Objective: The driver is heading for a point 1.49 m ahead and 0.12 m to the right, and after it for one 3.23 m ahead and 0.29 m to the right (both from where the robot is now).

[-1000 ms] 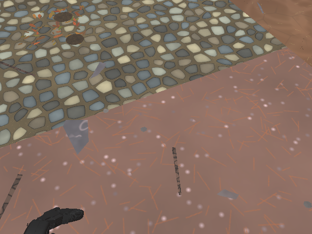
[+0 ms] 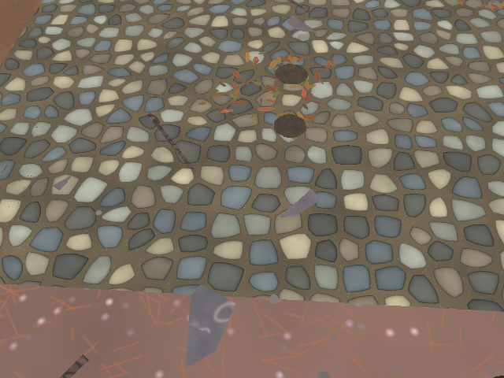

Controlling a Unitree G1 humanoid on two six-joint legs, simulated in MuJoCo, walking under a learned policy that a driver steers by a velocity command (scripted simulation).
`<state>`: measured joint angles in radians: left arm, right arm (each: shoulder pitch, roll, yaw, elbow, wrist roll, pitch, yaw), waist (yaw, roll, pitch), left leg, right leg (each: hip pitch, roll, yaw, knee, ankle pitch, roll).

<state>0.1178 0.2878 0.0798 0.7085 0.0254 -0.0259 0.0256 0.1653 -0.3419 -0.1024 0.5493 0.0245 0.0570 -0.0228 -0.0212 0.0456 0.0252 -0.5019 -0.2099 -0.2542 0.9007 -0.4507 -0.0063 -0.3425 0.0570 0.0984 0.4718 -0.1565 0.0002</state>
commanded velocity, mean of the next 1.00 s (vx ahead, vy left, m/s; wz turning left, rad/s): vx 0.03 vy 0.00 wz -0.11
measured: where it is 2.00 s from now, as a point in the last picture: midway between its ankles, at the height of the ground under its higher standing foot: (320, 297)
